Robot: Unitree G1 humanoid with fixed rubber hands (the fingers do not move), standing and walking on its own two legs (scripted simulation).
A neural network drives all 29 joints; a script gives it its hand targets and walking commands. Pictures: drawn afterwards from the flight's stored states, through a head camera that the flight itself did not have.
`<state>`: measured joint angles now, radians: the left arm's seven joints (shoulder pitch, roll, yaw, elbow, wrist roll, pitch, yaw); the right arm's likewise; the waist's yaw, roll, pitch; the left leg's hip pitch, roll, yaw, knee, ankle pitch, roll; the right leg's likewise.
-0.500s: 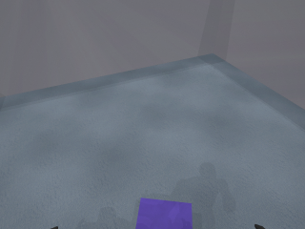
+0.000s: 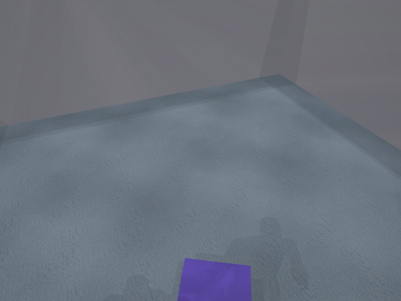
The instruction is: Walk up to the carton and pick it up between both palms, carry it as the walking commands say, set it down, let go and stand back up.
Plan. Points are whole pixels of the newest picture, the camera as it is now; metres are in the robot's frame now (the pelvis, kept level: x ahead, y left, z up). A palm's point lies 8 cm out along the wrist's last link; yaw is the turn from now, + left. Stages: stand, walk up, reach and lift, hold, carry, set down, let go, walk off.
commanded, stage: stand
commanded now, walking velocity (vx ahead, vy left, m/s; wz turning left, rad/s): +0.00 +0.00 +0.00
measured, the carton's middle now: (214, 293) +0.41 -0.05 -0.69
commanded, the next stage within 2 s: none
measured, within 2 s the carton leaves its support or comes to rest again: neither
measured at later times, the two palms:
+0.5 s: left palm out of the picture +0.05 +0.31 -0.11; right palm out of the picture +0.06 -0.28 -0.11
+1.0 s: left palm out of the picture +0.06 +0.32 -0.11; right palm out of the picture +0.06 -0.28 -0.11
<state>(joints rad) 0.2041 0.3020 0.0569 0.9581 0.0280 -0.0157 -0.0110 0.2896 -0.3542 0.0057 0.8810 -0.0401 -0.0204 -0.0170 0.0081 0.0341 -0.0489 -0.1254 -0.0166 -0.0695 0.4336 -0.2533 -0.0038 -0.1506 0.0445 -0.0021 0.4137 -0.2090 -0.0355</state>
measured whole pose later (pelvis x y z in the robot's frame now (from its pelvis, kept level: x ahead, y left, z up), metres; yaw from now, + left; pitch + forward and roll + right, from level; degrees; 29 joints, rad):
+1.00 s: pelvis -0.01 +0.02 +0.00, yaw -1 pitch -4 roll +0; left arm 0.12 0.33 0.03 1.12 0.01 -0.01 0.00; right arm 0.16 -0.37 0.01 1.03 -0.02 -0.03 -0.01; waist 0.01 0.01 0.02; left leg -0.09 -0.05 -0.04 0.34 -0.19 0.03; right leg -0.14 0.01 0.04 0.36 -0.16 0.00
